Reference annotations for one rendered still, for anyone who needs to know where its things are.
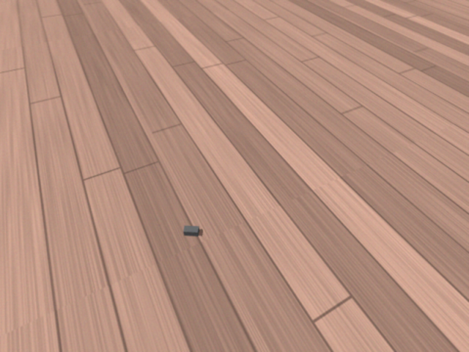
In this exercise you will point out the small box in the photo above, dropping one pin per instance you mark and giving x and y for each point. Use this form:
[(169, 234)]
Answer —
[(191, 230)]

